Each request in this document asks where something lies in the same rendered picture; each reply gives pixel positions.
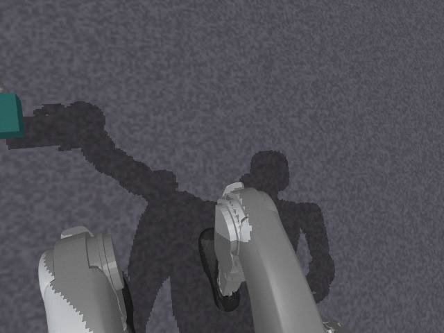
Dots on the small box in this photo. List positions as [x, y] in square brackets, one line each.
[11, 116]

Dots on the right robot foot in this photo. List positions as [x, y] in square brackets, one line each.
[210, 266]

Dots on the right robot hand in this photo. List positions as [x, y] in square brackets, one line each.
[333, 326]

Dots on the left robot foot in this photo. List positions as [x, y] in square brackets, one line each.
[129, 307]

